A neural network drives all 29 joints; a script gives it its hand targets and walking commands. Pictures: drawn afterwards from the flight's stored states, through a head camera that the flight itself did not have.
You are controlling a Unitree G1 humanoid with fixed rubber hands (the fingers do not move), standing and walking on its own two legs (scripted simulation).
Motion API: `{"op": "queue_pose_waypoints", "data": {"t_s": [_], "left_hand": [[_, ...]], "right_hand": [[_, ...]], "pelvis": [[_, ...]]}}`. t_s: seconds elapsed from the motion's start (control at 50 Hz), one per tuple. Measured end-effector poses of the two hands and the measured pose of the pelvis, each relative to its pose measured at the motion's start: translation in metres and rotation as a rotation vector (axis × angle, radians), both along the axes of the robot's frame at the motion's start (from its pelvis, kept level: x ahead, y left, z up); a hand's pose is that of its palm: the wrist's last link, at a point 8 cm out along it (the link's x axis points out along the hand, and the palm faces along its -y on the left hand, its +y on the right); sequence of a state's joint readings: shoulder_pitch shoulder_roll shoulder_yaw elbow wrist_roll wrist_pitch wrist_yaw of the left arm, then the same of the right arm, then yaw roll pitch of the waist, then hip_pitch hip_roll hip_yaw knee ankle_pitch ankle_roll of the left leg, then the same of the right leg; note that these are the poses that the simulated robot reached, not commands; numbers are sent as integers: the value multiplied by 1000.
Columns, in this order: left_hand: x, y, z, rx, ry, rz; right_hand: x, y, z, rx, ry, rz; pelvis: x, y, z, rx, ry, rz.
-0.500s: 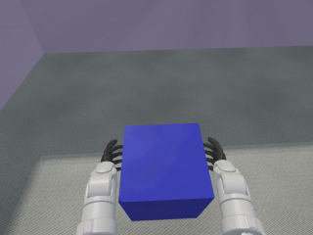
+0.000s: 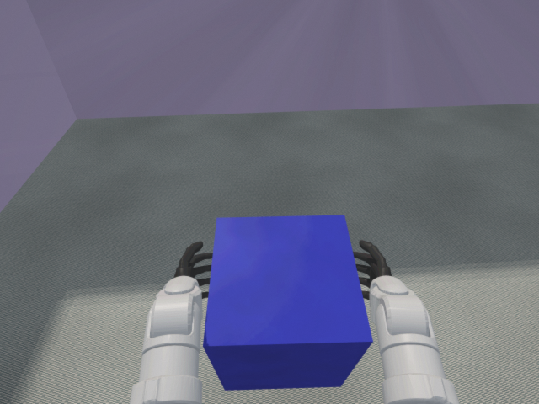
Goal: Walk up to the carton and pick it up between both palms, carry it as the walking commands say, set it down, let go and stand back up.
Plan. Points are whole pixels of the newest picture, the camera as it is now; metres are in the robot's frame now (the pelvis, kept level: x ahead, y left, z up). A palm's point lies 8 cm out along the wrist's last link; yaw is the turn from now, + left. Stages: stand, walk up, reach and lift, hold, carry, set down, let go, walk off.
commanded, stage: reach and lift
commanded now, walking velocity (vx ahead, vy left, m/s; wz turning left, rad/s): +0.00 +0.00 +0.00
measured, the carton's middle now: (281, 306) +0.30 +0.04 -0.03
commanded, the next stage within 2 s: hold in 1.22 s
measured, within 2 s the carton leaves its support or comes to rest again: neither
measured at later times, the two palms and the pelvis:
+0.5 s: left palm (208, 277) +0.29 +0.16 +0.05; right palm (402, 297) +0.29 -0.14 +0.05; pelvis +0.00 +0.01 +0.00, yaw +0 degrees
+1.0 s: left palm (210, 282) +0.29 +0.15 +0.04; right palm (405, 302) +0.28 -0.15 +0.05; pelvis +0.00 +0.01 +0.00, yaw +0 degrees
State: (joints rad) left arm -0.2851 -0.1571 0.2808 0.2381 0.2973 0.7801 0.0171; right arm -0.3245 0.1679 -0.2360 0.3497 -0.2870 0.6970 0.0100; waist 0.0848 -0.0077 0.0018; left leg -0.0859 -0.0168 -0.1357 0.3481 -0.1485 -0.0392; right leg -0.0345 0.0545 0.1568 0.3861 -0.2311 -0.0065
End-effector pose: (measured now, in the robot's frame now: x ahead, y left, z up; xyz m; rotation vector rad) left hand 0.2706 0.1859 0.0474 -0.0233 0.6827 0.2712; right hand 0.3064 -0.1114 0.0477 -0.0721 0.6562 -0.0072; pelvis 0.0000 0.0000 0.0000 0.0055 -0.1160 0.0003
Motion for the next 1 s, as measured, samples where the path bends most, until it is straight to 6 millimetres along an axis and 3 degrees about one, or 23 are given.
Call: {"op": "queue_pose_waypoints", "data": {"t_s": [0.52,1.0], "left_hand": [[24,-29,-1,11,6,-146],[16,-33,-5,23,12,-155]], "right_hand": [[-16,-31,0,0,7,-136],[-22,-35,-1,-16,13,-125]], "pelvis": [[4,13,1,0,7,-7],[4,7,1,-1,6,6]]}}
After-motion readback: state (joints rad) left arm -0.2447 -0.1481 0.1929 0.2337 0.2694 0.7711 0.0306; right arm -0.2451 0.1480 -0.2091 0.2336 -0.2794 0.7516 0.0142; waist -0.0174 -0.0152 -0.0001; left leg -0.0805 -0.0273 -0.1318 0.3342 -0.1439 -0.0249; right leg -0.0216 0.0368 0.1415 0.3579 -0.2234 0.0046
